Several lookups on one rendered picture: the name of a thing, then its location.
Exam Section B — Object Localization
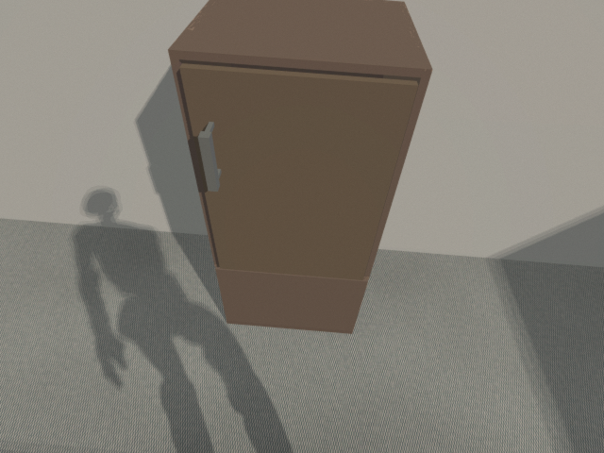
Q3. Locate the handle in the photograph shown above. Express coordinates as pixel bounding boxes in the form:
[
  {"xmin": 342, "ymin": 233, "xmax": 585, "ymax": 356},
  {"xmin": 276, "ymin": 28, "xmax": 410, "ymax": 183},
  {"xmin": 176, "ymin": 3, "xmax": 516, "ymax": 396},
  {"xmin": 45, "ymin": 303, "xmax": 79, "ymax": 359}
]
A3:
[{"xmin": 198, "ymin": 122, "xmax": 222, "ymax": 192}]

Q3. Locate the cupboard door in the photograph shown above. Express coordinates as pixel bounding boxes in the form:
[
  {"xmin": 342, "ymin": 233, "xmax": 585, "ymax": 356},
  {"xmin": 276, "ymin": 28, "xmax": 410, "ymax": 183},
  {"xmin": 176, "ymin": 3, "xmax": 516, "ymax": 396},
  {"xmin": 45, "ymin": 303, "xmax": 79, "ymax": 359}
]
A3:
[{"xmin": 179, "ymin": 63, "xmax": 418, "ymax": 280}]

